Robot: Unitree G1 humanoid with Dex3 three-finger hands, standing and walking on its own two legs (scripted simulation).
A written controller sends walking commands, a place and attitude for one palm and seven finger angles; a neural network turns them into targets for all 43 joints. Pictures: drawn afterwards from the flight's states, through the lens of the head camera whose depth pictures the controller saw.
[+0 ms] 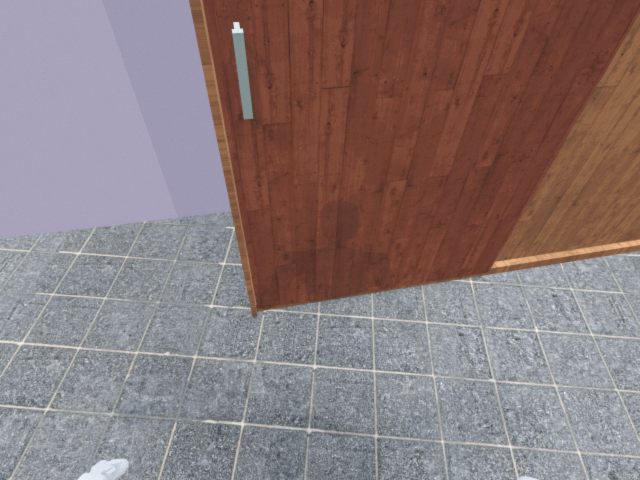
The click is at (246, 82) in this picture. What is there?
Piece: wardrobe's sliding door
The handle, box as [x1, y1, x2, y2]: [232, 22, 252, 118]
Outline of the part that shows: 233,22 234,28 232,29 243,116 244,118 252,118 242,29 239,28 238,22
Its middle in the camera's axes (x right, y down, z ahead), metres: -0.15 -0.31 +0.72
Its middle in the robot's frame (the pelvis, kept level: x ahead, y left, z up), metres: +0.76 +0.20 +0.15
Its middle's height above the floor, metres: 0.91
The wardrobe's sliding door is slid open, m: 0.00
